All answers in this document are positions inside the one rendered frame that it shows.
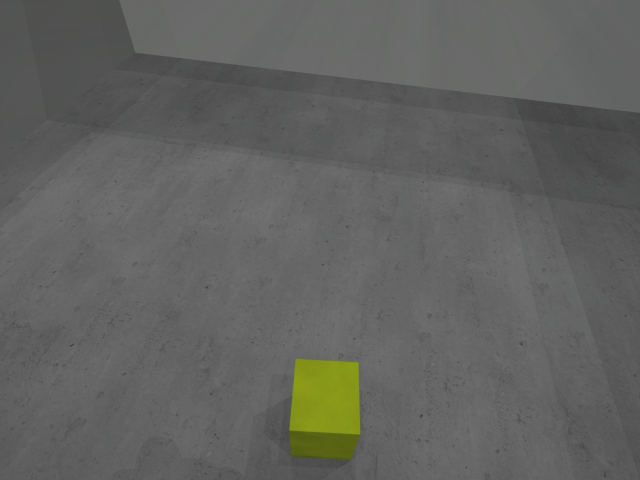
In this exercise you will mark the carton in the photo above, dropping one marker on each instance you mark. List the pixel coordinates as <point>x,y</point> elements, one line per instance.
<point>325,411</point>

